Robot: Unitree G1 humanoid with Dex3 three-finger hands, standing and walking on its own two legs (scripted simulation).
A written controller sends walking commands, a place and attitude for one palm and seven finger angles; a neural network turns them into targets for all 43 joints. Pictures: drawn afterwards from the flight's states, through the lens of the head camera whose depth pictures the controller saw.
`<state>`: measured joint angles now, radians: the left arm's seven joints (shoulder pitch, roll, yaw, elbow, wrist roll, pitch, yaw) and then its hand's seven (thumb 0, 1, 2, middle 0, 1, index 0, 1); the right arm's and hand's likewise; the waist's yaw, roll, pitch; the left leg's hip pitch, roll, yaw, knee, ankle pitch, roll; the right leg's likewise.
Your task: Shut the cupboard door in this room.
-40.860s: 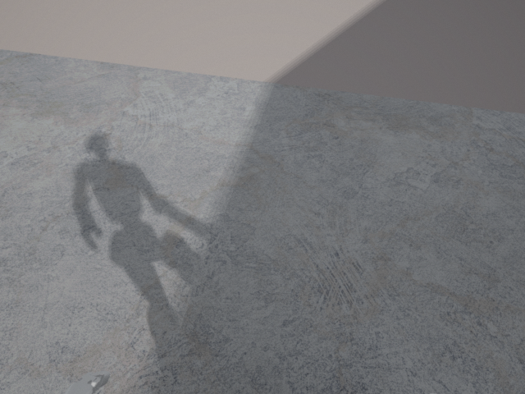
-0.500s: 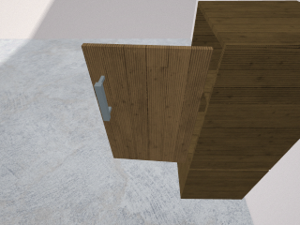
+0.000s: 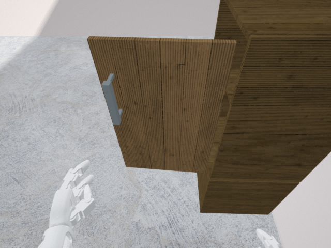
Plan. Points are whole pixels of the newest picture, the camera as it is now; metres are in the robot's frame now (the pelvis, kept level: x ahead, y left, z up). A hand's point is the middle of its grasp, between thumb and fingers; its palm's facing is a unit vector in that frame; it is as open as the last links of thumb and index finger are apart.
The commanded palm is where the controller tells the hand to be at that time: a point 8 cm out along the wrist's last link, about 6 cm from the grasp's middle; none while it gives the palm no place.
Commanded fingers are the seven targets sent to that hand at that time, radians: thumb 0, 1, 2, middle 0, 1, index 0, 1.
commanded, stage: raise the hand and make a fist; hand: left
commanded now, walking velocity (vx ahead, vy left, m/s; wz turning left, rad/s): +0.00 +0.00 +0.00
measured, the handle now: (114, 100) +0.50 +0.16 +0.10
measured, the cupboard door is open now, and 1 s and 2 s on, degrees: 86 86 86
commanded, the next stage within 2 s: bring the fist close to the handle in 1.70 s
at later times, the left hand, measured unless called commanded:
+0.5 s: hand (100, 213) +0.21 +0.16 +0.01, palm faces -0.21 -0.98 -0.05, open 4.7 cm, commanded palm +0.16 +0.23 +0.02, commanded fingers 0.00 0.90 0.90 -0.86 -1.02 -0.86 -1.02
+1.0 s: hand (74, 191) +0.23 +0.20 +0.08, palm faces -0.02 -1.00 -0.08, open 3.1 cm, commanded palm +0.20 +0.24 +0.08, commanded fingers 0.00 0.90 0.90 -1.30 -1.50 -1.30 -1.50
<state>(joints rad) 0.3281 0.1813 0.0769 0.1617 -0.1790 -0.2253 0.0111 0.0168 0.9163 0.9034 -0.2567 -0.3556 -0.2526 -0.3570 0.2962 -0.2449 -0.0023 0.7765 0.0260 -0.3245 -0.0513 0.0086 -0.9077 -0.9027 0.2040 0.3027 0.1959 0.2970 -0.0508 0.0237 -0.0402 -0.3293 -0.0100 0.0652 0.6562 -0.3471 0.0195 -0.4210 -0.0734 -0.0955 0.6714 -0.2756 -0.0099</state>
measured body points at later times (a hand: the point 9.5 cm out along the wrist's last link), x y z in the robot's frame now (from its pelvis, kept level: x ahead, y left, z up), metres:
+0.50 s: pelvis +0.00 -0.01 -0.06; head +0.06 -0.02 +0.39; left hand +0.21 +0.21 +0.02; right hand +0.21 -0.21 -0.13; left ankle +0.00 +0.10 -0.72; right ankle +0.05 -0.12 -0.72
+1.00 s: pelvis +0.02 +0.00 -0.02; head +0.04 +0.01 +0.43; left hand +0.22 +0.25 +0.08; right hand +0.22 -0.23 -0.07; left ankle +0.00 +0.10 -0.72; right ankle +0.05 -0.12 -0.72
